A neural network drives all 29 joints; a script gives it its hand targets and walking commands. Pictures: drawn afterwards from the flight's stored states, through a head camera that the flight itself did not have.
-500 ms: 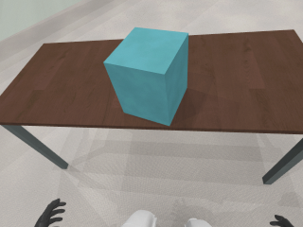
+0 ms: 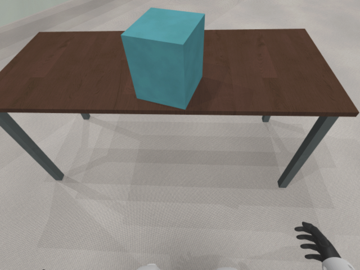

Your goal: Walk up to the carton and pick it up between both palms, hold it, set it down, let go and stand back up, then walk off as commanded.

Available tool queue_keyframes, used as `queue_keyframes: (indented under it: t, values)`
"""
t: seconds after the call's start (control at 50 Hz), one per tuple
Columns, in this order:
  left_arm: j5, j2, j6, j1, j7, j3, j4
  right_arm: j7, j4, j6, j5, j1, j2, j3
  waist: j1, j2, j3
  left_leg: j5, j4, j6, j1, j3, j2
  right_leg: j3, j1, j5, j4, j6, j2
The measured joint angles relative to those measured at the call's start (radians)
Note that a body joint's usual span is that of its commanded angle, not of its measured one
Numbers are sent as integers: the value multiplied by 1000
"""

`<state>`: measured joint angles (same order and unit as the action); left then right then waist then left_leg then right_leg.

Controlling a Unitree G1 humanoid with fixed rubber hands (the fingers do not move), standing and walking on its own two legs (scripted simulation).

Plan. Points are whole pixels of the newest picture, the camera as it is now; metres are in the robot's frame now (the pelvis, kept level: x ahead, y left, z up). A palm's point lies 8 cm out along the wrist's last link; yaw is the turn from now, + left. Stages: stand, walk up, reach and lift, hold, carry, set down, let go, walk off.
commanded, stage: walk off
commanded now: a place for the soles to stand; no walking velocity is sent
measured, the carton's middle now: (168, 59) +0.79 +0.02 +0.04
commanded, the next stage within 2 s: stand in 1.72 s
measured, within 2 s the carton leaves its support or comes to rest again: neither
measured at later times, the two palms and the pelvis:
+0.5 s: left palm out of the picture -0.03 +0.37 -0.07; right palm out of the picture -0.07 -0.27 -0.08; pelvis -0.12 +0.04 +0.01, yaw +1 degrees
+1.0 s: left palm out of the picture +0.00 +0.39 -0.05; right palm out of the picture +0.01 -0.25 -0.07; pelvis -0.10 +0.06 +0.02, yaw +1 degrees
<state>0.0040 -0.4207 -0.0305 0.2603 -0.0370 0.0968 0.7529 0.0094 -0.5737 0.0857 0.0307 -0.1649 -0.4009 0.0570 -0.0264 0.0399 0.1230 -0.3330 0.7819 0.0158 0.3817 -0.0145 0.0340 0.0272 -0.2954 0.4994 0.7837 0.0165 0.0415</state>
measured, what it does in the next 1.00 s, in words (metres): walks backwards: left foot, then right foot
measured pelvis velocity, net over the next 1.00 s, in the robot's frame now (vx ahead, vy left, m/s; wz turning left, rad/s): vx -0.10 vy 0.06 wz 0.02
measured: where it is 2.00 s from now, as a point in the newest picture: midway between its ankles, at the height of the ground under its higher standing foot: outside the picture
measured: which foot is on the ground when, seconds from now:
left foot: down 0.00-0.02, up 0.04-0.28, down 0.30-1.00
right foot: down 0.00-0.64, up 0.66-0.76, down 0.78-1.00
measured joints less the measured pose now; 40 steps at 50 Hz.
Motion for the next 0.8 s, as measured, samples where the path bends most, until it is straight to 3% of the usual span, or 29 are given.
queue_keyframes:
  t: [0.04,0.08,0.12,0.18,0.26,0.3,0.32,0.38,0.42,0.46,0.5,0.54,0.58,0.62,0.72,0.78,0.8]
  values:
    - [-7,14,13,-23,-7,-9,4,5,-10,2,-12,23,-16,8,5,41,18,-64,68,2,38,-31,6,-20,-11,-128,-26,-25,18]
    - [-15,30,27,-42,-11,-23,-15,2,-33,13,-20,21,-34,20,13,62,20,-170,223,-8,84,-104,-60,-31,-28,-149,-18,-41,6]
    - [-23,43,35,-52,-16,-26,-46,3,-53,20,-23,9,-52,32,26,77,21,-165,366,-11,108,-148,-108,-31,-36,-172,-34,-41,-9]
    - [-42,42,33,-61,-16,-13,-85,16,-74,19,-24,-25,-61,43,37,77,16,-143,441,-12,93,-162,-116,-23,-55,-210,-58,-37,-31]
    - [-60,20,22,-45,-9,-2,-114,35,-97,8,-23,-101,-51,46,25,46,-9,-196,176,-28,-39,-94,-46,-16,-84,-250,-88,-19,-68]
    - [-53,9,12,-33,-1,-5,-118,36,-112,-8,-17,-150,-49,49,12,27,-30,-179,-38,-45,-132,-55,-30,-15,-115,-233,-72,-5,-91]
    - [-46,5,8,-31,4,-4,-113,35,-124,-15,-11,-166,-43,50,9,9,-28,-112,-79,-32,-138,-44,-42,-5,-131,-188,-49,-3,-105]
    - [-10,-2,0,2,13,6,-86,27,-144,-42,-3,-196,-16,35,-15,-15,-26,-48,-84,-22,-132,-36,-40,60,-151,-37,59,3,-51]
    - [3,-14,6,22,24,4,-61,20,-148,-58,1,-202,9,22,-30,-36,-29,-34,-98,-21,-139,-32,-35,67,-134,-34,97,1,-30]
    - [6,-17,16,37,33,-3,-37,18,-145,-63,4,-198,24,13,-34,-48,-39,-29,-99,-15,-137,-25,-30,37,-73,-56,19,-12,-39]
    - [2,-7,26,40,35,-7,-20,20,-139,-64,4,-186,25,9,-26,-39,-40,-40,-70,-6,-127,-21,-13,20,-15,-154,-97,-16,-33]
    - [-3,8,37,33,33,-19,-14,26,-141,-64,-11,-172,21,9,-24,-24,-39,-97,-33,-13,-112,-32,-6,8,-12,-211,-109,-15,-25]
    - [-10,23,48,24,30,-34,-21,29,-134,-66,-18,-165,9,8,-21,-15,-45,-130,-12,-28,-95,-34,-16,0,-15,-212,-112,-22,-35]
    - [-13,35,51,12,30,-42,-32,30,-128,-73,-19,-156,-9,12,-12,-9,-45,-79,-32,-34,-95,-23,-27,3,-26,-193,-99,-16,-49]
    - [2,13,32,10,38,-20,-24,19,-137,-94,-9,-125,0,16,-9,-35,-53,-19,-79,-35,-114,11,-38,45,-61,-52,27,0,-43]
    - [0,-15,42,19,41,-14,-13,18,-136,-93,-2,-107,15,13,-2,-51,-56,-22,-88,-30,-126,24,-35,18,-5,-82,-61,-19,-59]
    - [-2,-15,46,17,39,-13,-7,20,-137,-90,-3,-100,14,14,1,-41,-50,-27,-80,-25,-127,21,-26,10,14,-154,-103,-14,-53]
